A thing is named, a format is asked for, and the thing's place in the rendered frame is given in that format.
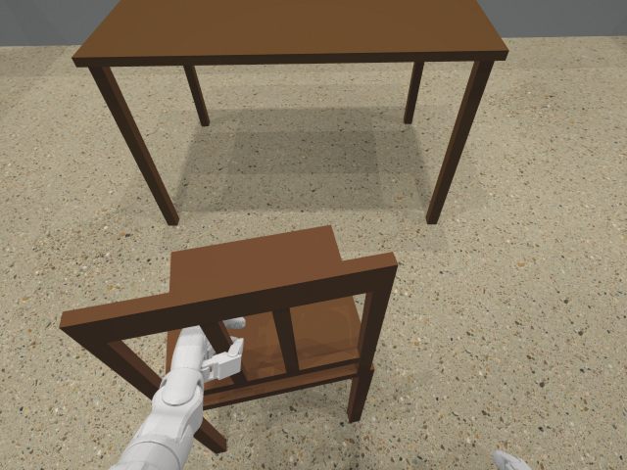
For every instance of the left robot forearm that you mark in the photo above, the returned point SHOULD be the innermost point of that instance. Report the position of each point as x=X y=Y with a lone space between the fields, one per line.
x=164 y=440

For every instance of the table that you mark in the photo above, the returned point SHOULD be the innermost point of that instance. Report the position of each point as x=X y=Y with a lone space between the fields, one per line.
x=188 y=33

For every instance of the left robot hand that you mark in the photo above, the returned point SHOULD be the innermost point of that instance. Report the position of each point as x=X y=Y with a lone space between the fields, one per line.
x=193 y=350

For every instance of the right robot hand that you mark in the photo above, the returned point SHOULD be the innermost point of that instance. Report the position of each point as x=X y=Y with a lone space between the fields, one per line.
x=506 y=461

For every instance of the chair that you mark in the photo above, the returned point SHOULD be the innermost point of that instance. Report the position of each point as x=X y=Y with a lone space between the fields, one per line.
x=295 y=293

